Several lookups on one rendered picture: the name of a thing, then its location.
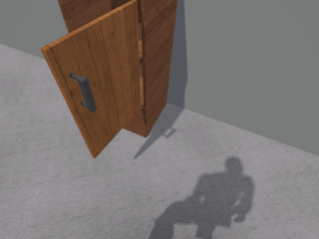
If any cupboard door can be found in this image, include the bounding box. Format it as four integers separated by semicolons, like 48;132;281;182
40;0;142;158

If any handle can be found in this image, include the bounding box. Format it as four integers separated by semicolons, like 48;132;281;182
69;73;97;113

